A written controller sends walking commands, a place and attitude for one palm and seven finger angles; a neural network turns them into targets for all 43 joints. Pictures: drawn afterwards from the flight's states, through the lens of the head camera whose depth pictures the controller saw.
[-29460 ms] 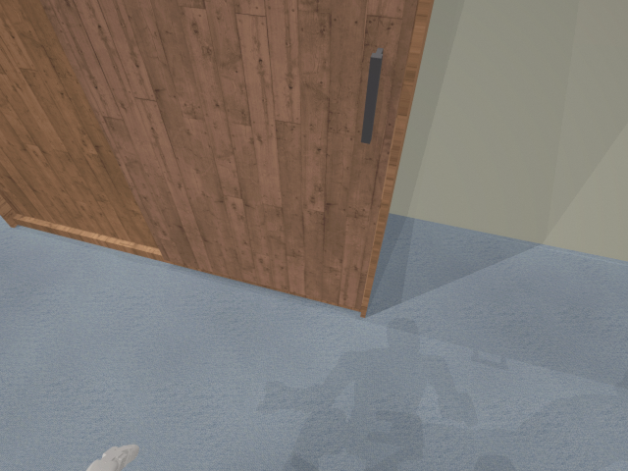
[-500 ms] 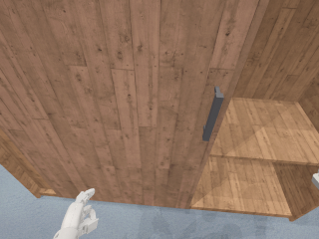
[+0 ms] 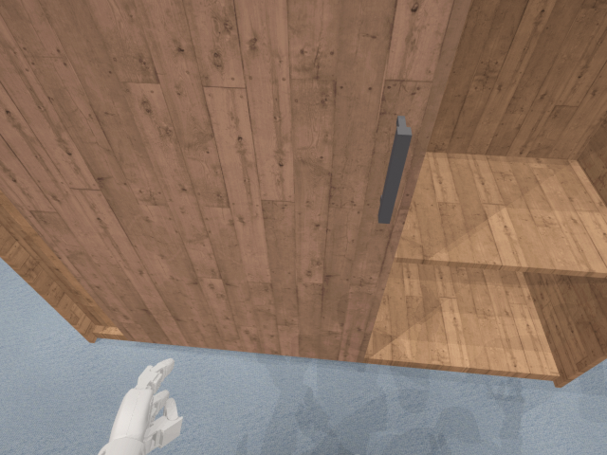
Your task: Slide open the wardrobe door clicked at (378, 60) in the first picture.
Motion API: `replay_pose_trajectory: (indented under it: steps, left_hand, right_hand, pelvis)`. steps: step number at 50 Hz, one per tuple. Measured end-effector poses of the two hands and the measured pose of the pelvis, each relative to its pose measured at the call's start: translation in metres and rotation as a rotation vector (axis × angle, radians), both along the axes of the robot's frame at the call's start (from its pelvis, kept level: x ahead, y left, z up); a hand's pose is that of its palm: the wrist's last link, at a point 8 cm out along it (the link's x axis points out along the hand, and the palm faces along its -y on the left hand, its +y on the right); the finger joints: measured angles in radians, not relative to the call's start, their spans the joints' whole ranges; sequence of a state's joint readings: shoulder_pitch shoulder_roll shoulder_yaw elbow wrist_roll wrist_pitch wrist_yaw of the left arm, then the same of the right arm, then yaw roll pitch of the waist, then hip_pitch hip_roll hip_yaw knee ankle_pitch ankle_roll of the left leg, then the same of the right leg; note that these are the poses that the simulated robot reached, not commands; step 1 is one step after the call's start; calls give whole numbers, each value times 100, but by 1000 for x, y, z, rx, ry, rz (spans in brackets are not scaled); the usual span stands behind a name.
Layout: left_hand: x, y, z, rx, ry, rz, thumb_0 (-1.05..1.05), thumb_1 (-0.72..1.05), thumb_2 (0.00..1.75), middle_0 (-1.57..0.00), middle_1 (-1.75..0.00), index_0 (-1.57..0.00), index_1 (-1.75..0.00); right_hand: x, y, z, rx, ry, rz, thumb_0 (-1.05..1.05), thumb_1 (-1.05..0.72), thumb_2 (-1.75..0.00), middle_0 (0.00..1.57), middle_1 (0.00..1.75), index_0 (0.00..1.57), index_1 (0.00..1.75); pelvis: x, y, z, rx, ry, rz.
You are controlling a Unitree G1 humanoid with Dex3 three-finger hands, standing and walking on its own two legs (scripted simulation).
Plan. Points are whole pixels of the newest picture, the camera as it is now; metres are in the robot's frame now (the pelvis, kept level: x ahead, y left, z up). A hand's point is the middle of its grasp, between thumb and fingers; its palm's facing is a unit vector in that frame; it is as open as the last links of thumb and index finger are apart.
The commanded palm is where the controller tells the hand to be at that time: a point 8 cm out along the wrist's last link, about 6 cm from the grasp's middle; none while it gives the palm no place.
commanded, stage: step back with the hand held close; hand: right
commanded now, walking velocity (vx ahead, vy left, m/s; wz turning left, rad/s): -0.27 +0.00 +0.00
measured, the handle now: (392, 172) +0.50 -0.12 +0.11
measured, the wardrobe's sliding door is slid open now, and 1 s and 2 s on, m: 0.62 0.62 0.62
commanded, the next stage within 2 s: stop stepping back and stand still in 0.40 s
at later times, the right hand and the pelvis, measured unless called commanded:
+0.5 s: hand out of the picture +0.13 -0.27 +0.18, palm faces +0.36 +0.83 -0.42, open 7.5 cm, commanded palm +0.08 -0.31 +0.19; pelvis -0.08 -0.03 +0.00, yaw +5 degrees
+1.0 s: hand out of the picture +0.04 -0.34 +0.18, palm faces +0.47 +0.78 -0.42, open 7.4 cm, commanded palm +0.00 -0.36 +0.19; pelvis -0.15 -0.06 +0.00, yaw +2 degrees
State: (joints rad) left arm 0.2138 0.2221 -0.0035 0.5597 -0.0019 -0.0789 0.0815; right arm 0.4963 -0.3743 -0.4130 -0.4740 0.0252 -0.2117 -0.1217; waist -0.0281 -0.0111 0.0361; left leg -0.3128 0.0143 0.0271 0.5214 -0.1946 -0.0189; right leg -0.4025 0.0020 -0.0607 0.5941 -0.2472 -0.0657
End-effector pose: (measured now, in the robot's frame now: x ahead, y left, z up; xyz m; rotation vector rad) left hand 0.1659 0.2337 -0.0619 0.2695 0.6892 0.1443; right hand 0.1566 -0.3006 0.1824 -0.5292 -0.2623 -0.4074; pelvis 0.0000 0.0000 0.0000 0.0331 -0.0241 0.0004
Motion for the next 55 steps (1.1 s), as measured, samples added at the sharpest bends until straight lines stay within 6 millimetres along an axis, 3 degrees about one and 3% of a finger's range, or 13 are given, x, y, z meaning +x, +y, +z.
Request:
replay_pose_trajectory:
  steps: [8,15,19,22,25,29,34,39,44,47,49,55]
  left_hand:
    - [-38,-6,-3,62,31,20,1,90,90,-21,-30,-20,-30]
    - [-65,-26,7,11,51,20,1,90,90,-21,-30,-20,-30]
    - [-72,-33,8,-8,40,-11,1,90,90,-21,-30,-20,-30]
    - [-75,-33,-3,-10,21,-37,1,90,90,-21,-30,-20,-30]
    - [-88,-33,-8,4,50,-4,1,90,90,-21,-30,-20,-30]
    - [-107,-34,0,29,30,58,1,90,90,-21,-30,-20,-30]
    - [-137,-39,20,37,-24,88,1,90,90,-21,-30,-20,-30]
    - [-173,-45,39,33,-14,104,1,90,90,-21,-30,-20,-30]
    - [-190,-46,28,36,51,76,1,90,90,-21,-30,-20,-30]
    - [-190,-42,2,54,76,40,1,89,90,-21,-30,-20,-30]
    - [-192,-43,-7,58,117,40,1,90,90,-21,-30,-20,-30]
    - [-181,-62,-8,71,36,56,1,90,90,-21,-30,-20,-30]
  right_hand:
    - [-15,-8,0,3,-96,70,2,-88,-89,21,30,21,31]
    - [-36,-30,25,-57,-132,35,2,-88,-89,21,30,21,31]
    - [-55,-27,23,-30,-89,38,2,-89,-89,21,30,20,31]
    - [-65,-16,14,-48,-77,81,2,-89,-89,20,30,20,31]
    - [-66,-12,9,-17,-71,134,2,-89,-89,21,30,21,31]
    - [-58,-23,1,11,-89,175,2,-88,-89,21,30,21,31]
    - [-55,-35,-6,78,-51,175,2,-88,-89,21,30,21,31]
    - [-92,-29,16,24,-21,218,2,-89,-89,21,30,21,31]
    - [-134,-45,32,-89,29,142,2,-88,-89,21,30,21,31]
    - [-156,-59,25,-126,-8,71,2,-88,-89,21,30,21,31]
    - [-162,-70,18,-62,-51,27,2,-88,-89,21,30,21,31]
    - [-141,-88,-21,159,-104,-36,2,-89,-90,20,30,20,31]
  pelvis:
    - [-24,-14,-7,30,-11,1]
    - [-42,-17,8,68,37,-21]
    - [-56,-18,11,57,84,0]
    - [-75,-17,-1,6,99,50]
    - [-84,-26,0,27,72,80]
    - [-87,-34,-3,14,55,90]
    - [-116,-44,7,9,10,71]
    - [-127,-48,24,24,15,79]
    - [-138,-52,27,15,38,27]
    - [-152,-56,4,-24,48,43]
    - [-154,-61,1,-1,38,43]
    - [-146,-82,-10,-12,27,6]
